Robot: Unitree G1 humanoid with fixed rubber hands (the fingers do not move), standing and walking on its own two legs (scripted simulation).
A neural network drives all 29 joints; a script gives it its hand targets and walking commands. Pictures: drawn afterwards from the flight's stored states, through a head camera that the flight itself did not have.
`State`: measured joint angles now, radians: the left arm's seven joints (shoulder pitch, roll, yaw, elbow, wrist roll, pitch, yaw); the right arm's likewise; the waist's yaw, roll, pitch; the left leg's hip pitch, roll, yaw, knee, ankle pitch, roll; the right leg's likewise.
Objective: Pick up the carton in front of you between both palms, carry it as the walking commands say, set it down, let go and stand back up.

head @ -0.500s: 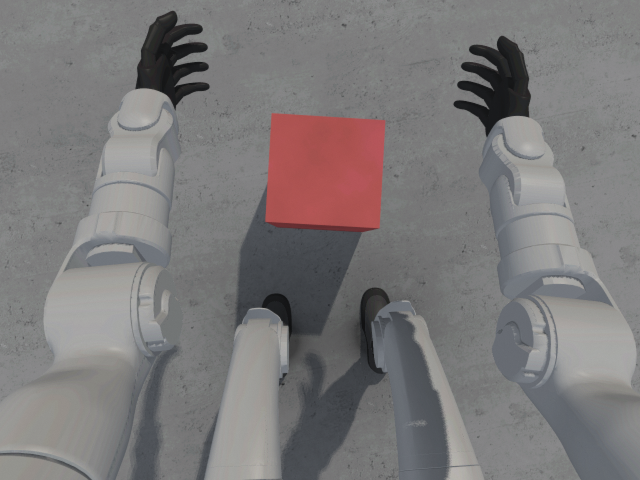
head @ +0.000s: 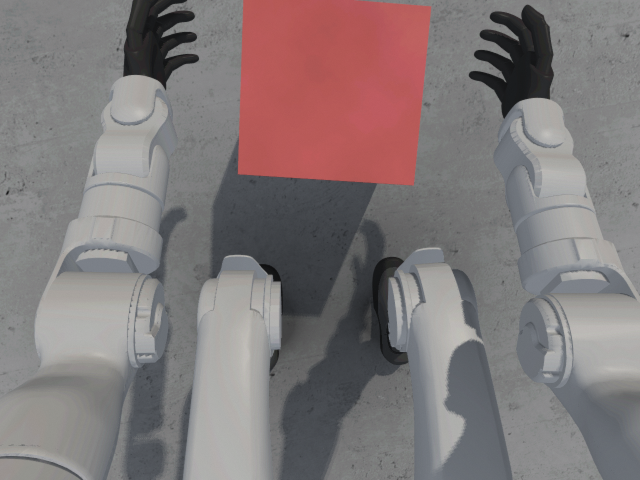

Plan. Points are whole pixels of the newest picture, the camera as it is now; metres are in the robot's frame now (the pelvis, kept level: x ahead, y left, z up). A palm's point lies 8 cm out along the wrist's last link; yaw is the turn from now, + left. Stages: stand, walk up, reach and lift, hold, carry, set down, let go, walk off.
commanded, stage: reach and lift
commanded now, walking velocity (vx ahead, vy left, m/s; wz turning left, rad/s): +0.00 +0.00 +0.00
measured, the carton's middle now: (327, 111) +0.49 +0.00 -0.32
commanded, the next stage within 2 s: none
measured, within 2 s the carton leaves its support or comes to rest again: leaves its support in 1.12 s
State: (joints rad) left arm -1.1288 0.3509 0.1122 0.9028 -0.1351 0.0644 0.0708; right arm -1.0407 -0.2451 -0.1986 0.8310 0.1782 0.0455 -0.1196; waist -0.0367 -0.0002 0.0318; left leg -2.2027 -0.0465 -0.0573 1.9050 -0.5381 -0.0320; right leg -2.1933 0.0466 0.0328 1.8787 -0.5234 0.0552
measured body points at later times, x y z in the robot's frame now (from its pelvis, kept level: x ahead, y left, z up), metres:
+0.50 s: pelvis -0.01 +0.00 -0.08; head +0.36 +0.02 +0.17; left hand +0.53 +0.19 -0.27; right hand +0.51 -0.18 -0.26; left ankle +0.10 +0.12 -0.41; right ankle +0.11 -0.13 -0.41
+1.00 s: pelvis -0.02 +0.00 -0.07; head +0.35 +0.02 +0.18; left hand +0.53 +0.15 -0.26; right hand +0.51 -0.15 -0.26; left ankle +0.10 +0.12 -0.41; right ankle +0.11 -0.13 -0.41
